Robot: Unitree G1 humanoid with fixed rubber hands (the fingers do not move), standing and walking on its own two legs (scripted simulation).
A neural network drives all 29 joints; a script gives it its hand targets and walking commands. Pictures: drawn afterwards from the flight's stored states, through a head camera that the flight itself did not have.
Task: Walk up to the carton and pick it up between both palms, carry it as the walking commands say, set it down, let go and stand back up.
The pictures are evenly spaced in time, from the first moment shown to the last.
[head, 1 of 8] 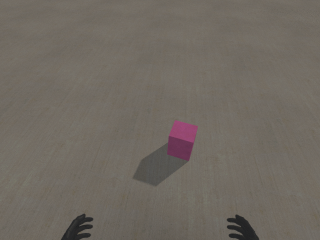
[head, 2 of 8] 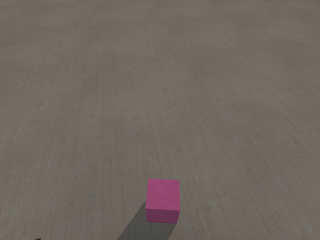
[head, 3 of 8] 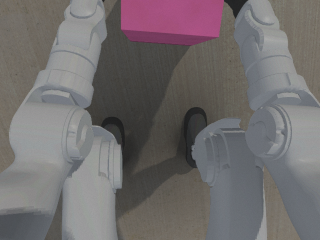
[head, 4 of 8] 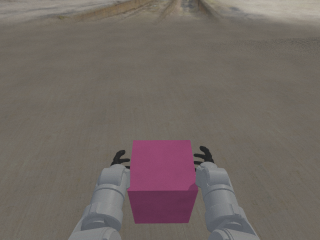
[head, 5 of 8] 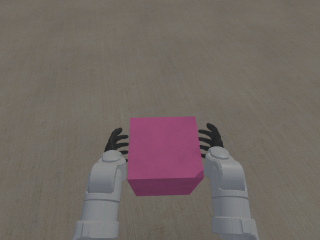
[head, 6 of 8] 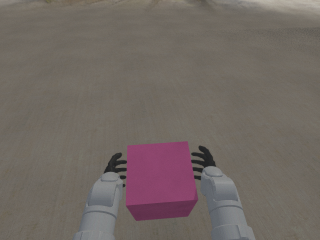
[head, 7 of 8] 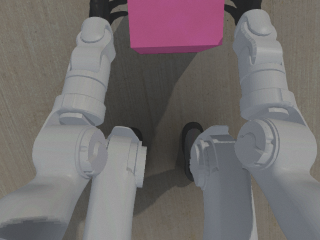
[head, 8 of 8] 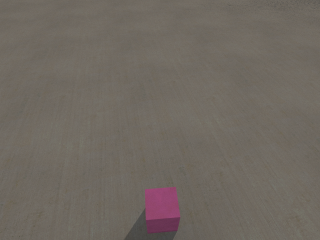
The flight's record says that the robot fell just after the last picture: no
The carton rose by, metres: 0.67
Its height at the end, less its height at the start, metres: +0.00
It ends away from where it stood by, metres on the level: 2.62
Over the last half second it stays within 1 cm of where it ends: yes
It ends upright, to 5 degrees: yes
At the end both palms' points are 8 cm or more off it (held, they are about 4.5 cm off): yes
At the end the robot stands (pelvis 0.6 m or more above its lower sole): yes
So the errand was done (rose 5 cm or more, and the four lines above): yes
